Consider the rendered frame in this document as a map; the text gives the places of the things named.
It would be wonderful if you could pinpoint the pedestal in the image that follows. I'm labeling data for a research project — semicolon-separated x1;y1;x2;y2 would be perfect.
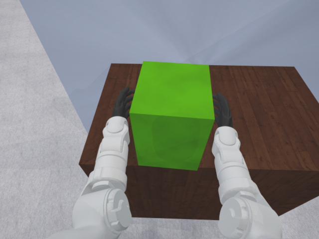
79;63;319;220

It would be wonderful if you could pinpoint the carton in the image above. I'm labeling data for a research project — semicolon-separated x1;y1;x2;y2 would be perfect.
129;61;215;171

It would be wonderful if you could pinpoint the left robot upper arm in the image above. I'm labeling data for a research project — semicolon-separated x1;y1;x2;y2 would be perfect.
46;188;132;239

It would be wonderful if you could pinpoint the robot right forearm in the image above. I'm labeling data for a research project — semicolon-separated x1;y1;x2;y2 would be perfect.
212;126;271;208

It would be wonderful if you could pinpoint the right robot hand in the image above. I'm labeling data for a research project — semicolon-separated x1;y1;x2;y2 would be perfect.
212;93;233;128

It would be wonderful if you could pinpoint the robot left forearm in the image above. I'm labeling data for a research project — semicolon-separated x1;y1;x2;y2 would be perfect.
79;116;130;198

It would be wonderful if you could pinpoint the left robot hand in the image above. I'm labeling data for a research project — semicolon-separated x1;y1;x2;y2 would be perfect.
112;86;135;119

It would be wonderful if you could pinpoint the right robot upper arm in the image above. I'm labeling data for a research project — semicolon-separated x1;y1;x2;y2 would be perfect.
218;196;283;239

